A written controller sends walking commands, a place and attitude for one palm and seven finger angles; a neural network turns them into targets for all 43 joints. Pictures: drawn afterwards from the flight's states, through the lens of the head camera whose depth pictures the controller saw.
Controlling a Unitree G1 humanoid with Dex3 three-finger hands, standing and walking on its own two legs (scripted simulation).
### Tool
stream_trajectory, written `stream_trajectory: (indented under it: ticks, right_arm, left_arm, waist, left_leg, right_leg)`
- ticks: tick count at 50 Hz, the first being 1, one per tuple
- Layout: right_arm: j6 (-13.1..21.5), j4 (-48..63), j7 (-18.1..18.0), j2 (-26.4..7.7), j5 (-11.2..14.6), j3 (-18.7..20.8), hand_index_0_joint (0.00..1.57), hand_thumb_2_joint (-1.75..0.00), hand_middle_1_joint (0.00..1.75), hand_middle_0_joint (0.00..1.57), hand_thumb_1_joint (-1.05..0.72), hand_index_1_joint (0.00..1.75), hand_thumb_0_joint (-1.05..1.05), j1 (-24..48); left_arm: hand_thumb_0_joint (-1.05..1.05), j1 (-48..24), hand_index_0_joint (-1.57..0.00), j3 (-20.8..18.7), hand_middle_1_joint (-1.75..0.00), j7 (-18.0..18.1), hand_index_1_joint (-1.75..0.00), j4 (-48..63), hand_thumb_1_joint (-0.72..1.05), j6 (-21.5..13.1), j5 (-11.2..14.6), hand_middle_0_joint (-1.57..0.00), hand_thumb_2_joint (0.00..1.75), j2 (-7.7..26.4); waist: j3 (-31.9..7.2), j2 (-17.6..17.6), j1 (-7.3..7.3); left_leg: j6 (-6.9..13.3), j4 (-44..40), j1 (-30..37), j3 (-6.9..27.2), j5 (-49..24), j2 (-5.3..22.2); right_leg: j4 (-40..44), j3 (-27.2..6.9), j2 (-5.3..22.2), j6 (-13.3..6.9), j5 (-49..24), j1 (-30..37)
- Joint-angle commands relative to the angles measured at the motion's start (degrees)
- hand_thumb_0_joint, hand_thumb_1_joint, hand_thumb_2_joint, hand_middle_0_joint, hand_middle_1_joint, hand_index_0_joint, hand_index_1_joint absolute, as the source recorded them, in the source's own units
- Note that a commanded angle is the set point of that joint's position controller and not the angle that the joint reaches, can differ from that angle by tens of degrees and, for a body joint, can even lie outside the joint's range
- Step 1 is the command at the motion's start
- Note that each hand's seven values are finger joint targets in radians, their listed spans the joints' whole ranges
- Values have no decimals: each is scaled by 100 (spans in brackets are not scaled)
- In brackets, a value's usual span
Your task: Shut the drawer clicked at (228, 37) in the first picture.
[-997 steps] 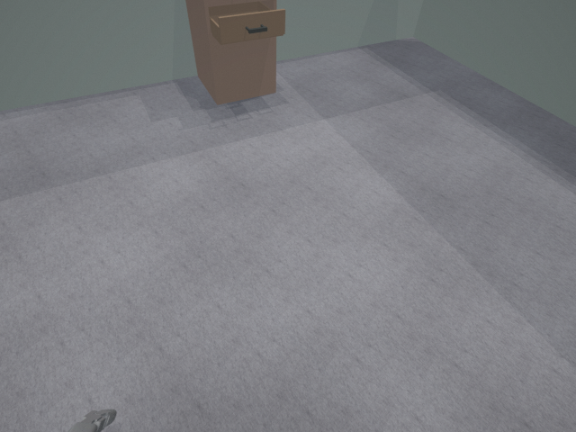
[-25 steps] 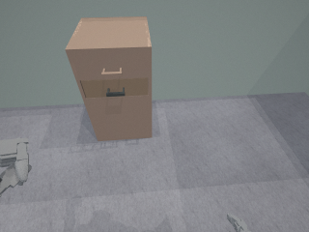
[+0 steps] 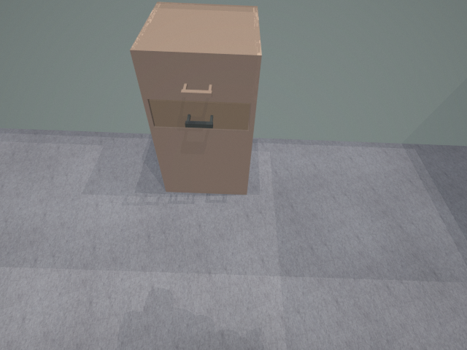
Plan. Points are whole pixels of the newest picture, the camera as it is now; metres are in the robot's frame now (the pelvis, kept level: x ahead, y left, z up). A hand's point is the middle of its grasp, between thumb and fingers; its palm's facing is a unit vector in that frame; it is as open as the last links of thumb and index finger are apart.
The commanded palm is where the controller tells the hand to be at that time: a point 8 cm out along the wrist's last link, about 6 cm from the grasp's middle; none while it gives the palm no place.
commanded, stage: let the arm hang, fingers relaxed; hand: left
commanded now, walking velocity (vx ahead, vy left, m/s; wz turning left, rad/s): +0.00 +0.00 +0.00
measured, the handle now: (199, 121) +0.94 +0.17 -0.24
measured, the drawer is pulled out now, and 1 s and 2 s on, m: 0.00 0.00 0.00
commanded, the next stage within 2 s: look to check the result in 0.80 s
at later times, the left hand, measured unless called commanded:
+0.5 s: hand out of the picture +0.06 +0.23 -0.15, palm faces +0.00 -0.96 -0.28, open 7.1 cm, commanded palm none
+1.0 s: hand out of the picture +0.10 +0.23 -0.14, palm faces -0.03 -0.96 -0.29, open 7.4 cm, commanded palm none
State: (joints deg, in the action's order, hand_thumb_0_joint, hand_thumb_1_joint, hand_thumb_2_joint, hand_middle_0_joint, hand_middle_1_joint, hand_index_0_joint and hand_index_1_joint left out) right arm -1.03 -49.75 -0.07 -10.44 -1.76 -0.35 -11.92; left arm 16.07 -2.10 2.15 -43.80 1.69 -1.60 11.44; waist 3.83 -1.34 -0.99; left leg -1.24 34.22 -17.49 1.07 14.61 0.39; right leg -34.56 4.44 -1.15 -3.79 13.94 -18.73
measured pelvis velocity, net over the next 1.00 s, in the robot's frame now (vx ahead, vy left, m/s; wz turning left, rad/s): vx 0.04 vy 0.02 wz -0.04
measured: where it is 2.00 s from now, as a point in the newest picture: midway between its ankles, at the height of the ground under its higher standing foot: outside the picture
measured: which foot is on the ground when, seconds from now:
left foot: down 0.00-1.00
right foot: down 0.00-1.00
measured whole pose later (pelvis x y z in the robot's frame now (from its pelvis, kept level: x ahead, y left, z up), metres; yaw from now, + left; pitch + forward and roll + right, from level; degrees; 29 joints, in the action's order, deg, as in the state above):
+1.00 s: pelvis +0.04 +0.02 +0.02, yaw -2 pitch -2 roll +0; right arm 0.3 -64.0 -1.3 -14.1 -1.4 1.2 -10.6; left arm 8.5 -1.6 1.1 -65.0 -1.1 -0.6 13.3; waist 3.9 1.7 -0.8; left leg -0.2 20.0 -7.3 -1.6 10.9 0.4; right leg -20.9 1.5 -1.6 -2.4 9.5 -9.5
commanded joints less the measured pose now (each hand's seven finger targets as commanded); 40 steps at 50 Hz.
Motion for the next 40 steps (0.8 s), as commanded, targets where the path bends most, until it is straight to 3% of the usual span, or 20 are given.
stream_trajectory:
  ticks: [1,5,7,15,24,30,36,40]
  right_arm:
    - [28,93,-38,-713,-25,207,20,-90,30,20,-90,30,0,-52]
    - [18,-228,-65,-773,10,270,20,-90,30,20,-90,30,0,-405]
    - [26,-404,-77,-797,10,291,20,-90,30,20,-90,30,0,-555]
    - [118,-868,-119,-843,21,269,20,-90,30,20,-90,30,0,-660]
    - [183,-1130,-142,-857,51,243,20,-90,30,20,-90,30,0,-487]
    - [177,-1193,-141,-884,46,244,20,-90,30,20,-90,30,0,-385]
    - [212,-1201,-150,-975,50,261,20,-90,30,20,-90,30,0,-217]
    - [205,-1200,-152,-1015,54,275,20,-90,30,20,-90,30,0,-122]
  left_arm:
    - [0,-61,-76,-150,-91,-101,-91,-140,90,-204,51,-76,90,885]
    - [0,-170,-60,-139,-73,-121,-73,-684,90,-230,49,-60,90,961]
    - [0,-243,-52,-135,-65,-117,-65,-880,90,-239,57,-52,90,971]
    - [0,-230,-20,-125,-30,-102,-30,-1522,90,-247,83,-20,90,975]
    - [0,-378,-20,-85,-30,-70,-30,-1841,90,-300,90,-20,90,990]
    - [0,-544,-20,-81,-30,-64,-30,-1868,90,-312,84,-20,90,984]
    - [0,-657,-20,-95,-30,-61,-30,-1852,90,-350,85,-20,90,1029]
    - [0,-727,-20,-106,-30,-60,-30,-1844,90,-358,80,-20,90,1072]
  waist:
    - [-212,1242,97]
    - [-382,266,58]
    - [-370,115,17]
    - [-85,242,99]
    - [-145,290,108]
    - [-52,295,71]
    - [-289,220,59]
    - [-222,197,42]
  left_leg:
    - [349,-1183,-165,447,725,363]
    - [341,-1132,69,328,771,304]
    - [354,-1127,274,322,654,309]
    - [380,-1646,121,451,543,486]
    - [336,-1656,481,350,-325,534]
    - [306,-1708,587,301,-353,535]
    - [296,-1695,820,292,-710,569]
    - [288,-1710,896,265,-755,576]
  right_leg:
    - [1521,-1062,565,72,866,290]
    - [1879,-1108,667,26,1208,408]
    - [1961,-1100,686,-2,1301,248]
    - [1749,-913,609,2,777,487]
    - [1664,-891,676,26,-87,715]
    - [1765,-942,689,59,-117,691]
    - [1720,-938,701,74,-586,860]
    - [1758,-949,708,80,-702,834]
